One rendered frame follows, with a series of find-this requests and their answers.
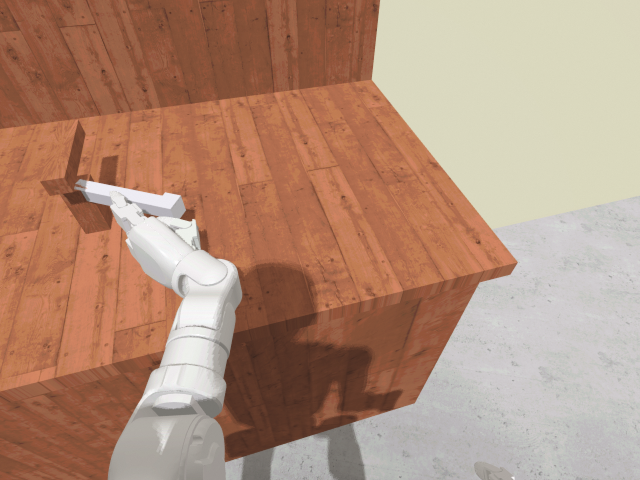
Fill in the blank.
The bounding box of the tap lever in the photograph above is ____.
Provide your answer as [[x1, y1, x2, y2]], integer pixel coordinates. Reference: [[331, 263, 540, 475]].
[[74, 179, 186, 219]]

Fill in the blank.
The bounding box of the robot left hand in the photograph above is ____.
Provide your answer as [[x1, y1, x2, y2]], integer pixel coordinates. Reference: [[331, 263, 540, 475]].
[[110, 191, 201, 289]]

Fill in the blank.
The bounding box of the robot left forearm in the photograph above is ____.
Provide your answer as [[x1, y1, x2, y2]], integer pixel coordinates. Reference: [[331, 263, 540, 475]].
[[108, 250, 242, 480]]

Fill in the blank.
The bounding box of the robot left upper arm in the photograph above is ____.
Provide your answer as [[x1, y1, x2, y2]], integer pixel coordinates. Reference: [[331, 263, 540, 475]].
[[109, 414, 226, 480]]

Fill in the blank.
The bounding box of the counter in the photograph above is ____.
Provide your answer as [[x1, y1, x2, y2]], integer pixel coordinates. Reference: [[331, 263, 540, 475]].
[[0, 0, 518, 480]]

